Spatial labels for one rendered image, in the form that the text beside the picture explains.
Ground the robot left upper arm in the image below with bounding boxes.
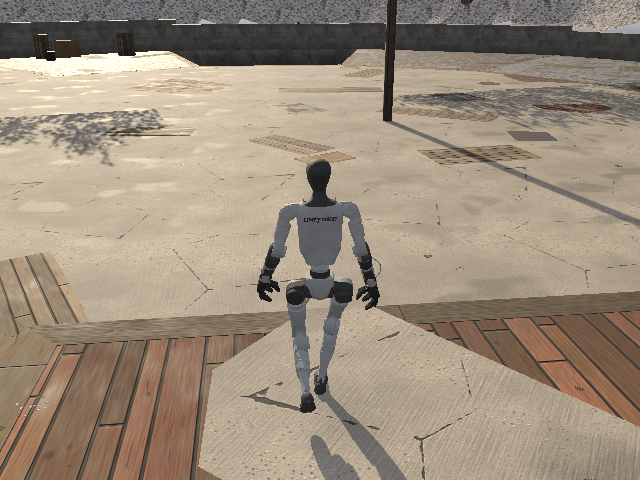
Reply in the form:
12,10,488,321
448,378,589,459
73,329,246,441
271,202,299,258

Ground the robot right upper arm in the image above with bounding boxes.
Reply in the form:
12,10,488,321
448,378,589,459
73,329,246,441
340,201,368,257

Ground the robot left forearm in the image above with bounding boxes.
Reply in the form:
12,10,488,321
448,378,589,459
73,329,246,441
259,243,280,283

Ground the robot right forearm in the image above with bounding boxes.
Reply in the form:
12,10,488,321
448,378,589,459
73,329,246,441
357,241,377,287

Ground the humanoid robot head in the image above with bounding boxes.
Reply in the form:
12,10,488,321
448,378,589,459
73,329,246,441
302,158,337,207

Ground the left robot hand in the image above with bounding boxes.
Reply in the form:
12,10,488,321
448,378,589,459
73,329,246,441
257,279,280,302

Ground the robot right shin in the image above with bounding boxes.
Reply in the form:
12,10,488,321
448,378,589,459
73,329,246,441
317,319,340,383

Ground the right robot hand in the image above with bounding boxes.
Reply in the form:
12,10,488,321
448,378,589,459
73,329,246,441
356,284,380,310

